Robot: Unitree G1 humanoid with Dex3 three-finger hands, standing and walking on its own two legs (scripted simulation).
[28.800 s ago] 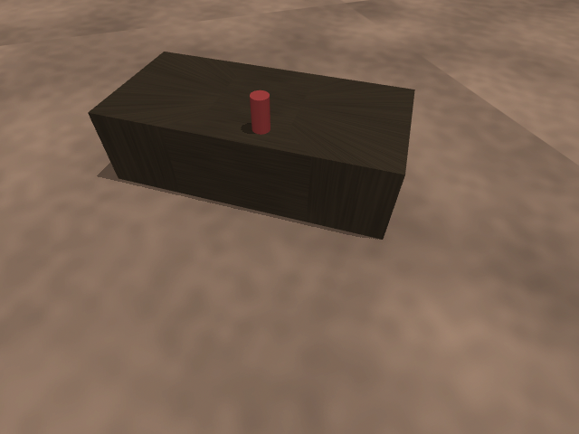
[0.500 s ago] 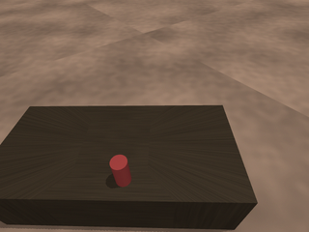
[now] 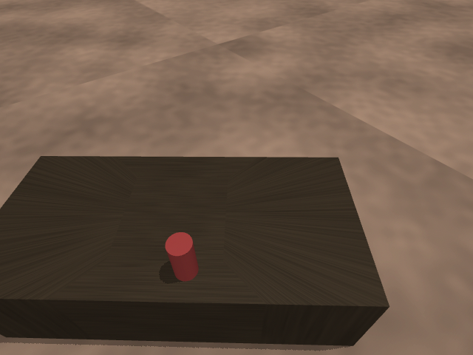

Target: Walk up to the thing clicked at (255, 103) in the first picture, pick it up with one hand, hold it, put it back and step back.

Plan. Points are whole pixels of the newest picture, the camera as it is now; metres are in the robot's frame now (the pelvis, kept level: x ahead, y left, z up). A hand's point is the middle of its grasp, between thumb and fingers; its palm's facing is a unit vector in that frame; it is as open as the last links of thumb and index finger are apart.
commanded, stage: home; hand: left
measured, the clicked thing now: (182, 257) +0.48 +0.19 -0.31
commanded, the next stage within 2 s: stand in 0.44 s
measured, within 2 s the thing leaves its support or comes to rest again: neither
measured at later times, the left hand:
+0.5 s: hand out of the picture +0.08 +0.26 -0.15, palm faces +0.01 -0.93 -0.36, open 17.7 cm
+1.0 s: hand out of the picture +0.09 +0.25 -0.15, palm faces +0.01 -0.93 -0.36, open 9.4 cm
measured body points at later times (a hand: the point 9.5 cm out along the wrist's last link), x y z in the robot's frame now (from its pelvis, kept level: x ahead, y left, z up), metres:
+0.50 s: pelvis +0.01 +0.00 +0.00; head +0.01 -0.01 +0.45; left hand +0.08 +0.30 -0.12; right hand +0.08 -0.29 -0.14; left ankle +0.00 +0.15 -0.74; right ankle +0.04 -0.11 -0.74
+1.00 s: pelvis +0.02 +0.00 +0.00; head +0.02 -0.01 +0.45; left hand +0.09 +0.30 -0.12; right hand +0.09 -0.30 -0.14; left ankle +0.00 +0.15 -0.74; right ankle +0.04 -0.11 -0.74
